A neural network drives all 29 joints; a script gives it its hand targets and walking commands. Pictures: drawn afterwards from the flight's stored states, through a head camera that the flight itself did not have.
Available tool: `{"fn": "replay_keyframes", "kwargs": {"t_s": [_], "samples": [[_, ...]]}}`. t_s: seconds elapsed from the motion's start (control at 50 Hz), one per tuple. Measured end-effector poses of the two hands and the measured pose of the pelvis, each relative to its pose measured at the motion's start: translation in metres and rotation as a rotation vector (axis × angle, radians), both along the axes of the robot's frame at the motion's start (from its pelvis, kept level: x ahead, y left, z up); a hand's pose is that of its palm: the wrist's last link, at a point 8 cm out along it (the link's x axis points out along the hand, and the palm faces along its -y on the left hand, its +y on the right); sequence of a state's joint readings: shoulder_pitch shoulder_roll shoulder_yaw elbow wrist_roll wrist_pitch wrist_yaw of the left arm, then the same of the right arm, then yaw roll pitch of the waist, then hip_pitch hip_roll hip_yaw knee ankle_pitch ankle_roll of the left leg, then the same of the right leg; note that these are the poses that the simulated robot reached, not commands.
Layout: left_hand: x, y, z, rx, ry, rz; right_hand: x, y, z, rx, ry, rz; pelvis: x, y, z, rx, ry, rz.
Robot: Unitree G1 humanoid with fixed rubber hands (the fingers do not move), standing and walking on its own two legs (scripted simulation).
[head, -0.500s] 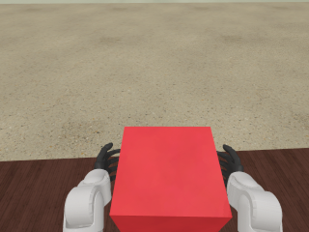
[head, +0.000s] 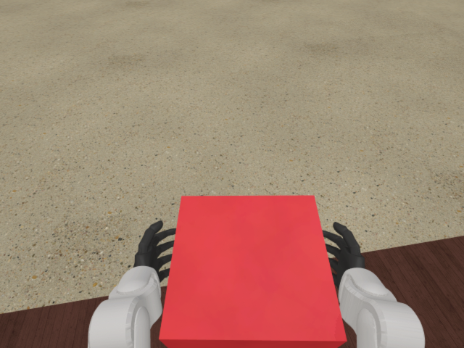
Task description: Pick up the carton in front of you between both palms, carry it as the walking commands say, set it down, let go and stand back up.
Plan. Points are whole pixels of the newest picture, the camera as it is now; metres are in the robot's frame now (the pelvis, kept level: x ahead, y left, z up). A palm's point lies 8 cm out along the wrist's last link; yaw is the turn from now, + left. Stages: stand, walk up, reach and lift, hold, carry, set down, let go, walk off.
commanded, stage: carry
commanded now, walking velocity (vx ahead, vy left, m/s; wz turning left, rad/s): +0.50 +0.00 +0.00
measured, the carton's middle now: (247, 287) +0.24 -0.01 +0.01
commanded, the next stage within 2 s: none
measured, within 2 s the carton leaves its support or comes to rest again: neither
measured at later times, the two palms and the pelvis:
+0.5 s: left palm (180, 120) +0.65 +0.12 +0.07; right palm (295, 116) +0.67 -0.18 +0.06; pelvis +0.32 -0.05 -0.01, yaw +2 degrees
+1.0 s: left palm (188, 63) +1.01 +0.13 +0.06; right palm (276, 60) +1.00 -0.18 +0.07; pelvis +0.66 -0.01 -0.02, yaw +1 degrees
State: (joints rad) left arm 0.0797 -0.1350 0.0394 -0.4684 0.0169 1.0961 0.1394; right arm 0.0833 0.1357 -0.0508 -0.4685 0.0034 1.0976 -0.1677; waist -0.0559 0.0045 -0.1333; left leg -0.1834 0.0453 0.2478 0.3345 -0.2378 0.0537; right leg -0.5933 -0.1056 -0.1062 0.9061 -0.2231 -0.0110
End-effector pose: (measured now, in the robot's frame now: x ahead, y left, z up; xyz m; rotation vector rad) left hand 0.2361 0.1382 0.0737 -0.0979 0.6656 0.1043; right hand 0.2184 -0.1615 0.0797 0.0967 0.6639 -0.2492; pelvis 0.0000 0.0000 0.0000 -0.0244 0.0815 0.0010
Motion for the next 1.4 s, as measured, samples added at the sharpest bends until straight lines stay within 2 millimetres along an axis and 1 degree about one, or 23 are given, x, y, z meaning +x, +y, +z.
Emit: {"fn": "replay_keyframes", "kwargs": {"t_s": [0.08, 0.14, 0.2, 0.26, 0.32, 0.4, 0.52, 0.62, 0.68, 0.72, 0.76, 0.8, 0.86, 0.92, 1.0, 1.06, 1.12, 1.16, 1.18, 1.24, 1.3, 1.34, 1.4], "samples": [[0.058, 0.004, 0.007, 0.022, -0.047, 0.043, 0.071, 0.002, 0.008, -0.009, -0.047, 0.046, 0.051, -0.006, -0.003, 0.004, -0.011, 0.005], [0.11, 0.004, 0.008, 0.048, -0.072, 0.089, 0.132, 0.0, 0.007, -0.004, -0.075, 0.077, 0.094, -0.014, -0.012, 0.017, -0.018, 0.012], [0.172, -0.001, 0.005, 0.068, -0.092, 0.134, 0.199, -0.008, -0.003, 0.011, -0.096, 0.069, 0.14, -0.024, -0.026, 0.028, -0.021, 0.033], [0.234, -0.005, -0.003, 0.085, -0.095, 0.18, 0.269, -0.015, -0.019, 0.018, -0.097, 0.068, 0.183, -0.035, -0.042, 0.014, -0.028, 0.045], [0.279, -0.007, -0.014, 0.064, -0.034, 0.21, 0.324, -0.016, -0.031, 0.019, -0.036, 0.086, 0.214, -0.043, -0.037, 0.024, -0.014, 0.045], [0.333, -0.011, -0.018, 0.004, -0.002, 0.212, 0.383, -0.015, -0.035, 0.077, 0.004, 0.063, 0.255, -0.051, -0.023, 0.039, 0.002, 0.041], [0.429, -0.014, -0.004, -0.003, -0.062, 0.185, 0.469, -0.02, -0.02, 0.059, -0.059, 0.04, 0.329, -0.049, -0.013, 0.043, 0.018, 0.028], [0.51, -0.014, 0.001, -0.01, -0.105, 0.156, 0.541, -0.021, -0.009, 0.034, -0.106, 0.016, 0.405, -0.037, -0.018, 0.026, 0.026, 0.009], [0.56, -0.01, -0.005, -0.017, -0.127, 0.138, 0.583, -0.018, -0.01, 0.019, -0.134, -0.006, 0.457, -0.026, -0.033, 0.011, 0.009, 0.001], [0.592, -0.01, -0.014, -0.017, -0.118, 0.116, 0.607, -0.019, -0.015, -0.001, -0.126, -0.024, 0.486, -0.021, -0.038, 0.038, -0.001, 0.009], [0.618, -0.011, -0.024, -0.008, -0.07, 0.103, 0.625, -0.019, -0.023, 0.0, -0.081, -0.036, 0.51, -0.017, -0.036, 0.04, 0.004, 0.014], [0.639, -0.011, -0.03, -0.006, -0.023, 0.103, 0.641, -0.018, -0.03, 0.049, -0.038, -0.043, 0.533, -0.012, -0.029, 0.027, 0.014, 0.016], [0.674, -0.012, -0.031, -0.027, -0.001, 0.114, 0.67, -0.018, -0.032, 0.075, -0.021, -0.069, 0.566, -0.008, -0.018, 0.014, 0.024, 0.02], [0.715, -0.012, -0.025, -0.025, -0.031, 0.119, 0.712, -0.019, -0.023, 0.06, -0.049, -0.063, 0.602, -0.009, -0.014, 0.007, 0.025, 0.028], [0.774, -0.01, -0.013, 0.0, -0.106, 0.125, 0.779, -0.019, -0.008, 0.038, -0.118, -0.026, 0.66, -0.015, -0.021, 0.03, 0.012, 0.019], [0.821, -0.012, -0.01, 0.009, -0.164, 0.13, 0.831, -0.02, -0.006, 0.031, -0.174, -0.002, 0.713, -0.021, -0.041, 0.068, -0.013, 0.017], [0.867, -0.011, -0.018, 0.034, -0.207, 0.15, 0.886, -0.021, -0.021, 0.024, -0.213, 0.021, 0.77, -0.027, -0.077, 0.08, -0.047, 0.017], [0.894, -0.007, -0.032, 0.055, -0.199, 0.166, 0.92, -0.017, -0.041, 0.024, -0.202, 0.034, 0.8, -0.028, -0.099, 0.051, -0.033, 0.014], [0.905, -0.004, -0.041, 0.059, -0.172, 0.171, 0.934, -0.015, -0.053, 0.027, -0.174, 0.037, 0.812, -0.028, -0.104, 0.027, -0.028, 0.008], [0.934, 0.003, -0.074, 0.017, -0.065, 0.184, 0.969, -0.006, -0.087, 0.047, -0.066, 0.041, 0.848, -0.03, -0.111, 0.005, -0.015, 0.013], [0.965, 0.007, -0.101, -0.042, 0.008, 0.194, 1.005, 0.002, -0.111, 0.068, 0.008, 0.043, 0.885, -0.031, -0.111, 0.013, -0.005, 0.008], [0.991, 0.009, -0.112, -0.044, 0.026, 0.2, 1.032, 0.005, -0.121, 0.076, 0.026, 0.036, 0.911, -0.029, -0.11, 0.02, 0.002, 0.002], [1.038, 0.013, -0.118, -0.037, 0.016, 0.198, 1.077, 0.006, -0.128, 0.059, 0.013, 0.018, 0.955, -0.022, -0.109, 0.028, 0.019, 0.002]]}}
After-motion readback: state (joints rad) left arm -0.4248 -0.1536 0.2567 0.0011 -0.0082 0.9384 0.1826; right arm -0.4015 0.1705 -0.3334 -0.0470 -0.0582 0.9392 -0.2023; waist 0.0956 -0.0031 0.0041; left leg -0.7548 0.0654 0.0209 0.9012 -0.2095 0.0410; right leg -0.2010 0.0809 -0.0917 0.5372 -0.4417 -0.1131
